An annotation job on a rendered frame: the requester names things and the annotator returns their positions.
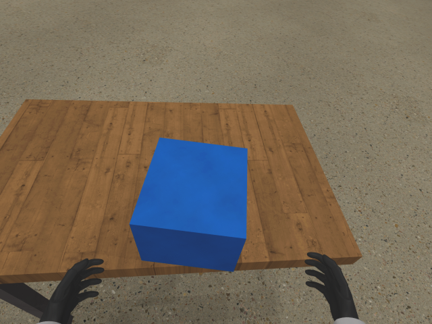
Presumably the table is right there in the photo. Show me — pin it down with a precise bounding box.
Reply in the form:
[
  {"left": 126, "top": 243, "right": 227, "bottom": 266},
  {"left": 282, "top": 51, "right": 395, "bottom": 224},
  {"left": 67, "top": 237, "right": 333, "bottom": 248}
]
[{"left": 0, "top": 99, "right": 362, "bottom": 324}]

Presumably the right robot hand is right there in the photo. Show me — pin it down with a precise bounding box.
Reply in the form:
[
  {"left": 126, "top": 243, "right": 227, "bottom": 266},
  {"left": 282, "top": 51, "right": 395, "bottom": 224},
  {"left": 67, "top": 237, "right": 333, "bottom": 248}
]
[{"left": 304, "top": 252, "right": 359, "bottom": 321}]

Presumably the carton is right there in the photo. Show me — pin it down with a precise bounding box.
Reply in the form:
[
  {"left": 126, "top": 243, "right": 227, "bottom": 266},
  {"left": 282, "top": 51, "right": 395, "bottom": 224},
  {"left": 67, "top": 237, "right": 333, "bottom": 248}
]
[{"left": 130, "top": 138, "right": 248, "bottom": 272}]

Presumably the left robot hand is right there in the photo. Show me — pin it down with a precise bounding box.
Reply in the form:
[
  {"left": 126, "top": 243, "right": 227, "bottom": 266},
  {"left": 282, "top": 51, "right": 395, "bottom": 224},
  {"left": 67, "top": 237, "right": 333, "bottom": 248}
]
[{"left": 39, "top": 259, "right": 104, "bottom": 324}]

